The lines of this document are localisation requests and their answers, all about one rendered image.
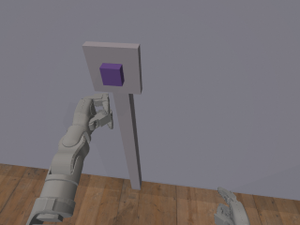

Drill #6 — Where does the robot left forearm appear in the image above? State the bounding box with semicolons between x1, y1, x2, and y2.
25;125;91;225

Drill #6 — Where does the button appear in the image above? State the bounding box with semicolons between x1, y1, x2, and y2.
99;63;125;86

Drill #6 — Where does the right robot hand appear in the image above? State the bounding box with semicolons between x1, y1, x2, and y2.
214;187;250;225

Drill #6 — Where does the panel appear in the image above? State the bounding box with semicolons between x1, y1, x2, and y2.
82;41;143;190

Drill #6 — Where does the left robot hand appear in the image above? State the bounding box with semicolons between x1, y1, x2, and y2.
72;93;113;135

